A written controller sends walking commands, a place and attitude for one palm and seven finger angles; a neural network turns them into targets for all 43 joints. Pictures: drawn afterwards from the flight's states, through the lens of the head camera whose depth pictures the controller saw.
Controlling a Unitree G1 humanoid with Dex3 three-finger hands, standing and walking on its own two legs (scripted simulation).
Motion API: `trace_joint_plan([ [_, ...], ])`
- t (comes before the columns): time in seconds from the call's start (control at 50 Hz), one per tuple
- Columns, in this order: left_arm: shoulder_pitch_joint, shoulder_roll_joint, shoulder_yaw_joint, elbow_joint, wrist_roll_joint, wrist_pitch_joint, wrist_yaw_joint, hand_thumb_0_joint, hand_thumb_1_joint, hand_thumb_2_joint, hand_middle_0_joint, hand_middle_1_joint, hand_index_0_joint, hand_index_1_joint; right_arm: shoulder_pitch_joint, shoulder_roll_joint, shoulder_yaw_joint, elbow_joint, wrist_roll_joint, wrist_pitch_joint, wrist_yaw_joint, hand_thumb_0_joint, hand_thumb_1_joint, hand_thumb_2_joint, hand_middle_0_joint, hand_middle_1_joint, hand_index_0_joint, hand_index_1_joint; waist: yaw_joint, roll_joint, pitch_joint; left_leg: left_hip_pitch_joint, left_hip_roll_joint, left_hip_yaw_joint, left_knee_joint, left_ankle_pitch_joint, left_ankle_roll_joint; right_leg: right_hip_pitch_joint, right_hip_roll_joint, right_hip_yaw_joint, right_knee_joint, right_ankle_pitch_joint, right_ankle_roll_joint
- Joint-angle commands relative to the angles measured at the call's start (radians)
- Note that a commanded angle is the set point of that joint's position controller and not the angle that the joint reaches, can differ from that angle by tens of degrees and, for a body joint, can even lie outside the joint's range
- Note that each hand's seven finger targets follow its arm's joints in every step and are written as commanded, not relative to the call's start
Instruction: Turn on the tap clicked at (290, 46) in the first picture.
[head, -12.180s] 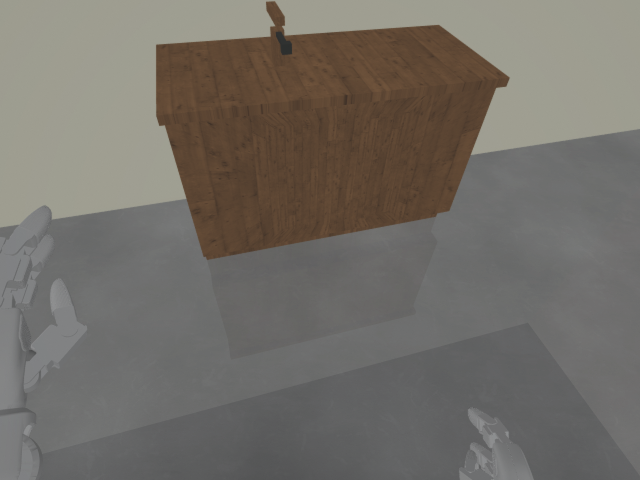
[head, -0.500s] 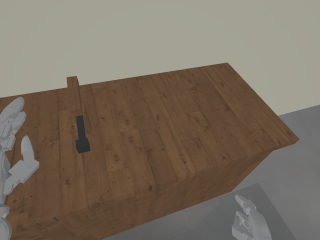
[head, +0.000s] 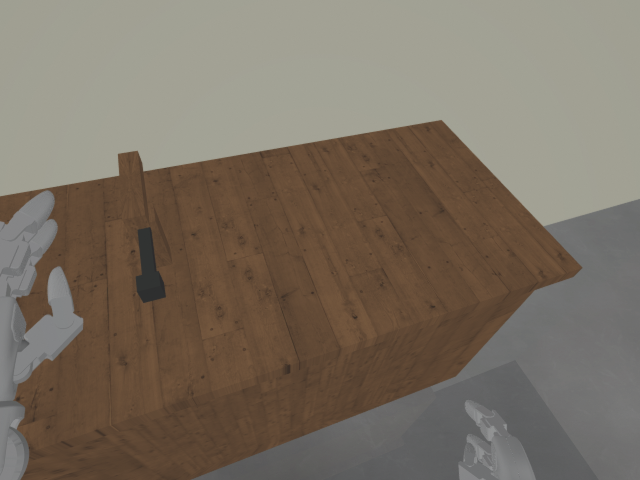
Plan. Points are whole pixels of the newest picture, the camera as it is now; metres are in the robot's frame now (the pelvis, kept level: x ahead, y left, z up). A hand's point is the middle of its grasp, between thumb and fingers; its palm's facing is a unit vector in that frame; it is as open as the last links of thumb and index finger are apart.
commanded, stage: look again from close up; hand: left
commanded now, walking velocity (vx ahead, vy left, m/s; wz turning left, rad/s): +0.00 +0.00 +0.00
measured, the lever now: (151, 286) +0.33 +0.25 +0.03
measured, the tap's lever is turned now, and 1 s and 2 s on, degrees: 0 0 0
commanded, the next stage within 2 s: shuffle to correct the standing spot in 0.32 s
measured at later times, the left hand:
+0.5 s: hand (66, 308) +0.23 +0.25 +0.16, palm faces +0.36 -0.86 -0.36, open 7.4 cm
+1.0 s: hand (133, 315) +0.23 +0.19 +0.16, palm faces +0.31 -0.86 -0.40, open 7.4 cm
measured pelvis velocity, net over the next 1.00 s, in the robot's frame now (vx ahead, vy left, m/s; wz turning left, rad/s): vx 0.01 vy -0.05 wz -0.01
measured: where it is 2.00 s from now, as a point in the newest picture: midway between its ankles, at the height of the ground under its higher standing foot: outside the picture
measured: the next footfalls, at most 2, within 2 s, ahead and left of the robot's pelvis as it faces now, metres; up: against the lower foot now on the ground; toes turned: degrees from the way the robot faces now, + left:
left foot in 1.58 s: +0.06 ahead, -0.09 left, +0.00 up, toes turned +1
right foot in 1.74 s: +0.04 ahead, -0.31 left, +0.00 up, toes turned -5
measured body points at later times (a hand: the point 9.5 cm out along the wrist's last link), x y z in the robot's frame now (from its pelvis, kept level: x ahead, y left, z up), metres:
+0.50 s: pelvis +0.01 +0.01 +0.00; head +0.03 +0.03 +0.45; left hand +0.20 +0.30 +0.18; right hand +0.20 -0.21 -0.07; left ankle +0.03 +0.07 -0.74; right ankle +0.01 -0.09 -0.74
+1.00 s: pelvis +0.01 -0.05 +0.00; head +0.04 -0.04 +0.45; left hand +0.20 +0.24 +0.18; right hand +0.18 -0.28 -0.08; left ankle +0.03 +0.07 -0.74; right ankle +0.01 -0.09 -0.74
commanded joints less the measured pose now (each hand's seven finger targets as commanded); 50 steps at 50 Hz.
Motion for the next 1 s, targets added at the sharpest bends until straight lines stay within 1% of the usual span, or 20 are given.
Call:
trace_joint_plan([
  [0.0, -0.049, 0.184, 0.129, -0.237, -0.008, -0.061, 0.021, 0.000, 0.900, 0.900, -0.200, -0.300, -0.200, -0.300, -0.121, -0.130, -0.058, -0.161, 0.006, -0.065, -0.013, 0.000, -0.900, -0.900, 0.200, 0.300, 0.200, 0.300, 0.008, 0.093, -0.175, 0.078, 0.127, -0.176, -0.079, 0.084, -0.045, 0.054, -0.135, 0.148, -0.032, 0.107, 0.015],
  [0.02, -0.037, 0.161, 0.111, -0.212, -0.012, -0.060, 0.018, 0.000, 0.900, 0.900, -0.200, -0.300, -0.200, -0.300, -0.109, -0.132, -0.054, -0.161, 0.000, -0.061, -0.013, 0.000, -0.900, -0.900, 0.200, 0.300, 0.200, 0.300, 0.009, 0.067, -0.173, 0.072, 0.129, -0.180, -0.084, 0.099, -0.044, 0.061, -0.131, 0.139, -0.030, 0.115, 0.017],
  [0.1, -0.034, 0.175, 0.120, -0.221, -0.008, -0.055, 0.019, 0.000, 0.900, 0.900, -0.200, -0.300, -0.200, -0.300, -0.115, -0.133, -0.058, -0.160, 0.007, -0.058, -0.015, 0.000, -0.900, -0.900, 0.200, 0.300, 0.200, 0.300, 0.007, 0.097, -0.163, 0.084, 0.136, -0.180, -0.090, 0.126, -0.056, 0.051, -0.128, 0.133, -0.022, 0.119, 0.015],
  [0.12, -0.033, 0.150, 0.098, -0.196, -0.012, -0.055, 0.015, 0.000, 0.900, 0.900, -0.200, -0.300, -0.200, -0.300, -0.106, -0.134, -0.054, -0.159, 0.001, -0.054, -0.015, 0.000, -0.900, -0.900, 0.200, 0.300, 0.200, 0.300, 0.008, 0.070, -0.155, 0.073, 0.137, -0.184, -0.098, 0.112, -0.053, 0.050, -0.126, 0.129, -0.026, 0.106, 0.017],
  [0.14, -0.040, 0.161, 0.105, -0.201, -0.009, -0.052, 0.016, 0.000, 0.900, 0.900, -0.200, -0.300, -0.200, -0.300, -0.106, -0.132, -0.060, -0.166, 0.005, -0.054, -0.017, 0.000, -0.900, -0.900, 0.200, 0.300, 0.200, 0.300, 0.007, 0.060, -0.152, 0.077, 0.139, -0.183, -0.095, 0.109, -0.058, 0.047, -0.129, 0.135, -0.029, 0.106, 0.016],
  [0.2, -0.052, 0.172, 0.115, -0.214, -0.008, -0.049, 0.017, 0.000, 0.900, 0.900, -0.200, -0.300, -0.200, -0.300, -0.112, -0.133, -0.058, -0.161, 0.007, -0.050, -0.018, 0.000, -0.900, -0.900, 0.200, 0.300, 0.200, 0.300, 0.005, 0.074, -0.151, 0.082, 0.136, -0.182, -0.096, 0.110, -0.060, 0.043, -0.128, 0.136, -0.030, 0.109, 0.014],
  [0.22, -0.059, 0.146, 0.090, -0.204, -0.010, -0.052, 0.014, 0.000, 0.900, 0.900, -0.200, -0.300, -0.200, -0.300, -0.106, -0.137, -0.056, -0.161, 0.000, -0.046, -0.018, 0.000, -0.900, -0.900, 0.200, 0.300, 0.200, 0.300, 0.005, 0.069, -0.151, 0.084, 0.139, -0.184, -0.101, 0.118, -0.060, 0.043, -0.125, 0.131, -0.027, 0.111, 0.013],
  [0.3, -0.076, 0.180, 0.113, -0.237, -0.007, -0.050, 0.018, 0.000, 0.900, 0.900, -0.200, -0.300, -0.200, -0.300, -0.116, -0.131, -0.056, -0.166, 0.006, -0.048, -0.020, 0.000, -0.900, -0.900, 0.200, 0.300, 0.200, 0.300, 0.007, 0.097, -0.157, 0.094, 0.142, -0.187, -0.103, 0.153, -0.073, 0.052, -0.123, 0.124, -0.016, 0.118, 0.013],
  [0.32, -0.078, 0.155, 0.092, -0.230, -0.009, -0.054, 0.016, 0.000, 0.900, 0.900, -0.200, -0.300, -0.200, -0.300, -0.110, -0.134, -0.053, -0.164, -0.001, -0.045, -0.020, 0.000, -0.900, -0.900, 0.200, 0.300, 0.200, 0.300, 0.007, 0.092, -0.163, 0.090, 0.145, -0.190, -0.107, 0.158, -0.073, 0.060, -0.121, 0.117, -0.013, 0.116, 0.012],
  [0.4, -0.064, 0.169, 0.109, -0.237, -0.009, -0.046, 0.018, 0.000, 0.900, 0.900, -0.200, -0.300, -0.200, -0.300, -0.113, -0.129, -0.056, -0.168, 0.005, -0.044, -0.019, 0.000, -0.900, -0.900, 0.200, 0.300, 0.200, 0.300, 0.007, 0.095, -0.165, 0.101, 0.144, -0.184, -0.101, 0.176, -0.081, 0.060, -0.122, 0.119, -0.014, 0.126, 0.011],
  [0.42, -0.069, 0.142, 0.084, -0.220, -0.012, -0.047, 0.015, 0.000, 0.900, 0.900, -0.200, -0.300, -0.200, -0.300, -0.107, -0.130, -0.052, -0.166, -0.001, -0.042, -0.020, 0.000, -0.900, -0.900, 0.200, 0.300, 0.200, 0.300, 0.007, 0.085, -0.157, 0.104, 0.150, -0.190, -0.114, 0.173, -0.087, 0.050, -0.115, 0.111, -0.015, 0.109, 0.010],
  [0.5, -0.090, 0.168, 0.112, -0.220, -0.013, -0.044, 0.016, 0.000, 0.900, 0.900, -0.200, -0.300, -0.200, -0.300, -0.112, -0.124, -0.056, -0.167, 0.002, -0.038, -0.022, 0.000, -0.900, -0.900, 0.200, 0.300, 0.200, 0.300, 0.005, 0.099, -0.143, 0.115, 0.178, -0.207, -0.145, 0.162, -0.109, 0.028, -0.094, 0.101, -0.014, 0.063, 0.016],
  [0.52, -0.100, 0.144, 0.088, -0.211, -0.015, -0.046, 0.013, 0.000, 0.900, 0.900, -0.200, -0.300, -0.200, -0.300, -0.109, -0.124, -0.055, -0.165, -0.004, -0.035, -0.021, 0.000, -0.900, -0.900, 0.200, 0.300, 0.200, 0.300, 0.005, 0.097, -0.147, 0.123, 0.189, -0.210, -0.156, 0.154, -0.114, 0.020, -0.088, 0.093, -0.007, 0.045, 0.018],
  [0.58, -0.119, 0.147, 0.088, -0.223, -0.015, -0.042, 0.012, 0.000, 0.900, 0.900, -0.200, -0.300, -0.200, -0.300, -0.103, -0.122, -0.063, -0.176, -0.002, -0.035, -0.017, 0.000, -0.900, -0.900, 0.200, 0.300, 0.200, 0.300, 0.005, 0.118, -0.150, 0.137, 0.210, -0.213, -0.156, 0.167, -0.122, 0.010, -0.087, 0.094, 0.002, 0.032, 0.016],
  [0.68, -0.099, 0.160, 0.101, -0.248, -0.017, -0.038, 0.009, 0.000, 0.900, 0.900, -0.200, -0.300, -0.200, -0.300, -0.104, -0.119, -0.070, -0.186, -0.004, -0.033, -0.008, 0.000, -0.900, -0.900, 0.200, 0.300, 0.200, 0.300, 0.008, 0.134, -0.169, 0.129, 0.233, -0.211, -0.141, 0.175, -0.109, 0.014, -0.085, 0.082, 0.019, 0.008, 0.016],
  [0.72, -0.070, 0.155, 0.104, -0.247, -0.022, -0.035, 0.006, 0.000, 0.900, 0.900, -0.200, -0.300, -0.200, -0.300, -0.115, -0.121, -0.066, -0.187, -0.004, -0.029, -0.004, 0.000, -0.900, -0.900, 0.200, 0.300, 0.200, 0.300, 0.008, 0.113, -0.171, 0.109, 0.229, -0.201, -0.131, 0.140, -0.093, 0.020, -0.083, 0.078, 0.010, 0.016, 0.017],
  [0.8, -0.032, 0.195, 0.153, -0.264, -0.030, -0.031, 0.006, 0.000, 0.900, 0.900, -0.200, -0.300, -0.200, -0.300, -0.112, -0.123, -0.078, -0.193, 0.007, -0.025, -0.004, 0.000, -0.900, -0.900, 0.200, 0.300, 0.200, 0.300, 0.003, 0.112, -0.184, 0.093, 0.209, -0.184, -0.078, 0.157, -0.080, 0.035, -0.096, 0.090, -0.010, 0.076, 0.009],
  [0.82, -0.032, 0.168, 0.129, -0.260, -0.035, -0.032, 0.001, 0.000, 0.900, 0.900, -0.200, -0.300, -0.200, -0.300, -0.109, -0.126, -0.077, -0.192, 0.003, -0.022, -0.004, 0.000, -0.900, -0.900, 0.200, 0.300, 0.200, 0.300, 0.001, 0.110, -0.185, 0.090, 0.207, -0.176, -0.069, 0.131, -0.070, 0.026, -0.098, 0.097, -0.013, 0.079, 0.008],
  [0.94, -0.045, 0.179, 0.137, -0.248, -0.044, -0.017, -0.002, 0.000, 0.900, 0.900, -0.200, -0.300, -0.200, -0.300, -0.101, -0.131, -0.089, -0.191, 0.008, -0.023, -0.012, 0.000, -0.900, -0.900, 0.200, 0.300, 0.200, 0.300, -0.004, 0.095, -0.176, 0.067, 0.188, -0.159, -0.024, 0.038, -0.045, -0.008, -0.114, 0.151, -0.018, 0.093, 0.009],
  [0.98, -0.045, 0.184, 0.141, -0.236, -0.044, -0.012, -0.001, 0.000, 0.900, 0.900, -0.200, -0.300, -0.200, -0.300, -0.101, -0.133, -0.091, -0.188, 0.007, -0.021, -0.014, 0.000, -0.900, -0.900, 0.200, 0.300, 0.200, 0.300, -0.002, 0.069, -0.169, 0.065, 0.182, -0.142, -0.001, 0.005, -0.038, -0.029, -0.123, 0.173, -0.030, 0.088, 0.024],
])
